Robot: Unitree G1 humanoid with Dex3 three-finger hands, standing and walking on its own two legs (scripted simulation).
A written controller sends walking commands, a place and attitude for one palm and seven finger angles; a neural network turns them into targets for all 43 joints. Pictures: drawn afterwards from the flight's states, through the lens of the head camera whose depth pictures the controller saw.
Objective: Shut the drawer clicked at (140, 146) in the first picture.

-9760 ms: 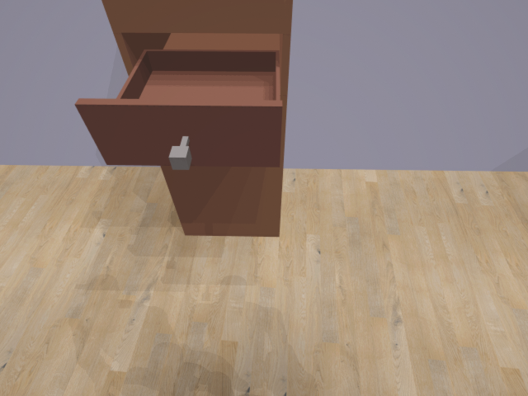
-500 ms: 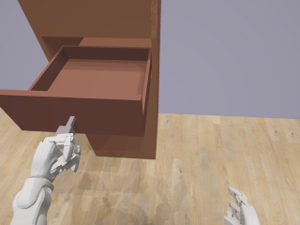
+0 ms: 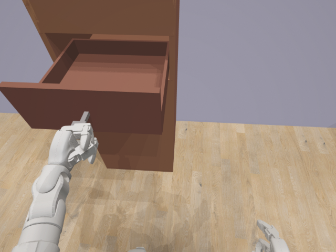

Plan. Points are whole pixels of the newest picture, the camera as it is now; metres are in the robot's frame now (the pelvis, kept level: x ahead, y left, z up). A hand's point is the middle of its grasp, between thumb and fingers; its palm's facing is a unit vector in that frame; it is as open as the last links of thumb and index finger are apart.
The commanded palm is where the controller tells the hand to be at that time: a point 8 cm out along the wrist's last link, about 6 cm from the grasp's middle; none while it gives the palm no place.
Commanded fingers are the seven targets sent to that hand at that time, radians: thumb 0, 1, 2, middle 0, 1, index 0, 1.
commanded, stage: push the drawer shut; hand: left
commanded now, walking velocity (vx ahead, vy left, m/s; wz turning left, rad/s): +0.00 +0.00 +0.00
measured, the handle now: (82, 124) +0.40 +0.24 +0.09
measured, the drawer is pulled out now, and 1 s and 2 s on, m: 0.26 0.13 0.02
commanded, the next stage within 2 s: none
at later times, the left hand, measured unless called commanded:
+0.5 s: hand (100, 125) +0.40 +0.19 +0.08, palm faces -0.05 -1.00 -0.03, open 3.3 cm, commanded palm +0.38 +0.25 +0.09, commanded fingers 0.00 0.90 0.90 -1.40 -1.60 -1.40 -1.60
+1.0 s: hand (107, 106) +0.46 +0.19 +0.09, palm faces -0.04 -1.00 -0.01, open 3.4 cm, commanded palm +0.45 +0.25 +0.09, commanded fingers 0.00 0.90 0.90 -1.40 -1.60 -1.40 -1.60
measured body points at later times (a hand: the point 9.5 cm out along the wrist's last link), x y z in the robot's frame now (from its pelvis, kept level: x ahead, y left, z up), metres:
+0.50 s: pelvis +0.00 +0.01 +0.00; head +0.04 +0.01 +0.45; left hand +0.39 +0.24 +0.09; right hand +0.08 -0.25 -0.11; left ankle +0.05 +0.13 -0.71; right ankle -0.02 -0.10 -0.71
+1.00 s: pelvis +0.00 +0.02 -0.01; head +0.07 +0.02 +0.44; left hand +0.46 +0.24 +0.09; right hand +0.04 -0.25 -0.12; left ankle +0.05 +0.13 -0.71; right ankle -0.02 -0.10 -0.71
